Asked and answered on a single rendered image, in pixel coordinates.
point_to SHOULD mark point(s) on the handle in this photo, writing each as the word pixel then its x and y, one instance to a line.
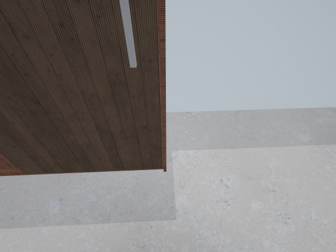
pixel 126 17

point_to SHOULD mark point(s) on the wardrobe door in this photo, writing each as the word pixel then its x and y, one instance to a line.
pixel 69 101
pixel 6 164

